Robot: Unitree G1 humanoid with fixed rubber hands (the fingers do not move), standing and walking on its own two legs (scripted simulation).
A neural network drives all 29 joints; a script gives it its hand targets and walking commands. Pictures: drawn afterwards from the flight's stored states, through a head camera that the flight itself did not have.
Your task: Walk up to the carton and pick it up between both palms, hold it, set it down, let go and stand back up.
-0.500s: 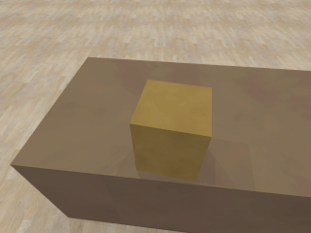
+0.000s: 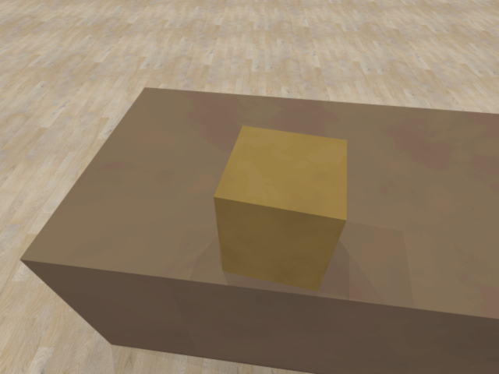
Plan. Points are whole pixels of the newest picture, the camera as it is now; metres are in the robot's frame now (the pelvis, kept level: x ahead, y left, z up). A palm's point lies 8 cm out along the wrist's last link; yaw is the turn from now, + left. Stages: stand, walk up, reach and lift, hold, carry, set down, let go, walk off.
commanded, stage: stand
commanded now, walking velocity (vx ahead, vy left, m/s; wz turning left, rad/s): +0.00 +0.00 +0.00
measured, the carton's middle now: (280, 209) +0.45 -0.04 -0.02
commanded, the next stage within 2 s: none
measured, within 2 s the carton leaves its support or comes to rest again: neither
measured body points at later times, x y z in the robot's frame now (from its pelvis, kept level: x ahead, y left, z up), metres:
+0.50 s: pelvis +0.01 +0.00 +0.00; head +0.02 +0.00 +0.45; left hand +0.07 +0.30 -0.13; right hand +0.07 -0.30 -0.13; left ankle -0.02 +0.13 -0.75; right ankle +0.04 -0.14 -0.75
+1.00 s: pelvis +0.01 +0.00 +0.00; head +0.02 +0.00 +0.45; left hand +0.07 +0.30 -0.13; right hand +0.07 -0.30 -0.13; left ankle -0.02 +0.13 -0.75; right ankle +0.04 -0.14 -0.75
